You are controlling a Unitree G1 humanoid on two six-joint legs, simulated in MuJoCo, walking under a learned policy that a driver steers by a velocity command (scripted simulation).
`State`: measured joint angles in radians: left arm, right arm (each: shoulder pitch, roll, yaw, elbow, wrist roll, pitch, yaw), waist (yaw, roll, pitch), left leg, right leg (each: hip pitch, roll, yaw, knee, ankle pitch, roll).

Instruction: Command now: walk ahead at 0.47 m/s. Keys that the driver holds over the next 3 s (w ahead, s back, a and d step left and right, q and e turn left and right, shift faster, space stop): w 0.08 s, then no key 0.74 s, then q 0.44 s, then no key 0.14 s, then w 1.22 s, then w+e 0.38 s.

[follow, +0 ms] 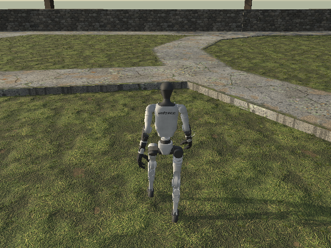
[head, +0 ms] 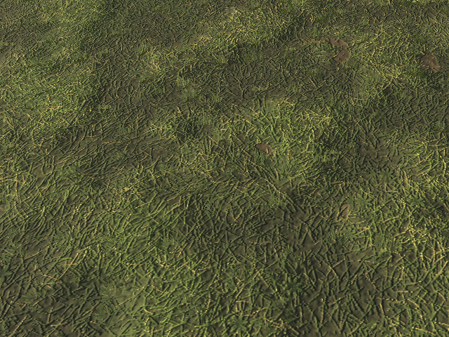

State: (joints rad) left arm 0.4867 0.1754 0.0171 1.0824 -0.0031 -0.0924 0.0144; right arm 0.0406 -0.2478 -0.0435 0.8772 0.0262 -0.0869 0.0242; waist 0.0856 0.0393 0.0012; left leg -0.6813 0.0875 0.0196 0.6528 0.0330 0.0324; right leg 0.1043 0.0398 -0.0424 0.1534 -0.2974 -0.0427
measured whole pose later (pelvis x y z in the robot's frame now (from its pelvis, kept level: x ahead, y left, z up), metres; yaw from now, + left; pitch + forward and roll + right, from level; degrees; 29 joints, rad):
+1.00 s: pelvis +0.28 +0.01 -0.01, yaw +3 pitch +0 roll -1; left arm 0.13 0.23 0.09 1.00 0.00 0.00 0.07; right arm 0.19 -0.25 -0.05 1.00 0.01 0.01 -0.04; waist -0.02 0.01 0.05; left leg -0.26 0.00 0.00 0.64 -0.35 0.02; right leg -0.30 -0.02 -0.07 0.58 -0.28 -0.01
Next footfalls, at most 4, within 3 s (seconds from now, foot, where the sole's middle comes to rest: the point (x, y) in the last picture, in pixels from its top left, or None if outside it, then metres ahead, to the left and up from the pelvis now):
0.14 left None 0.28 0.13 -0.78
0.54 right None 0.34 -0.11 -0.78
1.86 right None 0.47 -0.04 -0.78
2.36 left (179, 252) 0.74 0.28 -0.78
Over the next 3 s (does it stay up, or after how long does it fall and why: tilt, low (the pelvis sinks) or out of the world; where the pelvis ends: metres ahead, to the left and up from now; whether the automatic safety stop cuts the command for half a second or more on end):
stays up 0.97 0.17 -0.01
